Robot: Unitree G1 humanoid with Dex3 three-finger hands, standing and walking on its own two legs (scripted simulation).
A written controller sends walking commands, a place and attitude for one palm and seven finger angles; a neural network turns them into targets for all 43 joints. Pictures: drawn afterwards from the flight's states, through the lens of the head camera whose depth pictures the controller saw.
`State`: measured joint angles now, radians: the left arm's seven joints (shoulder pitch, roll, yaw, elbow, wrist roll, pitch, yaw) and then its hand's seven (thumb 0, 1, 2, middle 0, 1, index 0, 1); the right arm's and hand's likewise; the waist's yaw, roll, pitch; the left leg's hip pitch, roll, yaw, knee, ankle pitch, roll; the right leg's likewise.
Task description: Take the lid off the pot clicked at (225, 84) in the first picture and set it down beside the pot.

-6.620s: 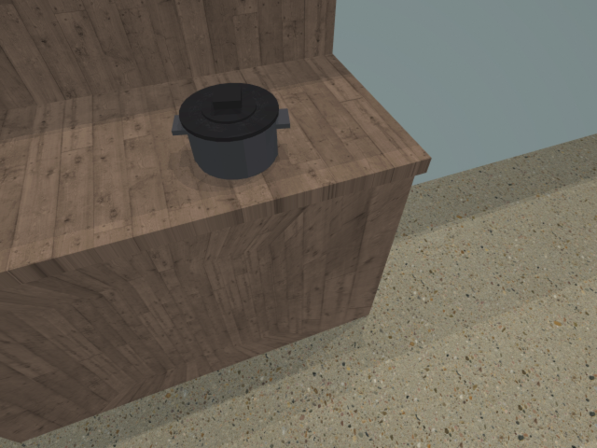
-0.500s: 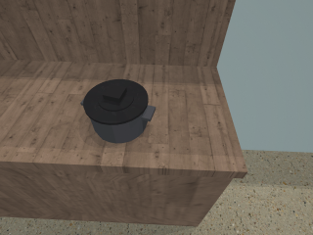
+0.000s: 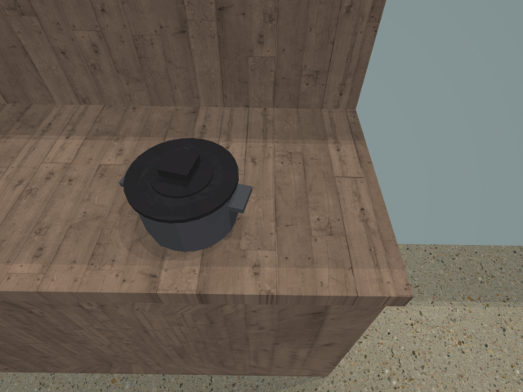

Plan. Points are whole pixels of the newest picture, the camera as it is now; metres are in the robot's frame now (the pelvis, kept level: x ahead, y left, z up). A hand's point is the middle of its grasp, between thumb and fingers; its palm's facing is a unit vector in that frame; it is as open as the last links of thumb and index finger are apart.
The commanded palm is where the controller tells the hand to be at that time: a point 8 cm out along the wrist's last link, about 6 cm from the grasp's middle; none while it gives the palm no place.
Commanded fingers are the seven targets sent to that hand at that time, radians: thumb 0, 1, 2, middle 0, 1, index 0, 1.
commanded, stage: come to a stop and stand still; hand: left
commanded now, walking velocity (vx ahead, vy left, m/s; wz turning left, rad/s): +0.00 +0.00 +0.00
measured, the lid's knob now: (179, 165) +0.42 +0.16 +0.12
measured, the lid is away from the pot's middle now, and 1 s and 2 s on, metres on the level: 0.00 0.00 0.00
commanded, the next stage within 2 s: look again from close up in 0.40 s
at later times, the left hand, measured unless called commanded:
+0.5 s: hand out of the picture +0.01 +0.15 -0.17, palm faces +0.03 -0.98 -0.18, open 7.3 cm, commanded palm none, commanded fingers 0.00 0.90 0.90 -0.20 -0.30 -0.20 -0.30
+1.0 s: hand out of the picture +0.01 +0.14 -0.17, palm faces +0.03 -0.99 -0.16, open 7.3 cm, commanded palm none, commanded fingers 0.00 0.90 0.90 -0.20 -0.30 -0.20 -0.30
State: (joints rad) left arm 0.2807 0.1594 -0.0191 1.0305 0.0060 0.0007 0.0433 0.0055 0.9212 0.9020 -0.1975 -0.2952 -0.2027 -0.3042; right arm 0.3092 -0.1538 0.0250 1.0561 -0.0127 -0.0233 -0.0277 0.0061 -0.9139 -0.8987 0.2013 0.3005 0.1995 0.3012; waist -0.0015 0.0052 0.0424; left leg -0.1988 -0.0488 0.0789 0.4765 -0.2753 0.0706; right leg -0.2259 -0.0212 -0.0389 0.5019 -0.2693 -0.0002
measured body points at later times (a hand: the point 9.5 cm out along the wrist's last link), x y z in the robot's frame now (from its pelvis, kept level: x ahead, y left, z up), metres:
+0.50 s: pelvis +0.02 -0.01 +0.00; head +0.05 -0.01 +0.45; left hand +0.01 +0.20 -0.16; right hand +0.01 -0.22 -0.16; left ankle -0.01 +0.07 -0.74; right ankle +0.00 -0.12 -0.74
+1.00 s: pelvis +0.03 -0.02 +0.00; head +0.06 -0.01 +0.45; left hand +0.01 +0.19 -0.16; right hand +0.01 -0.22 -0.16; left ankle -0.01 +0.07 -0.74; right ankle +0.00 -0.12 -0.74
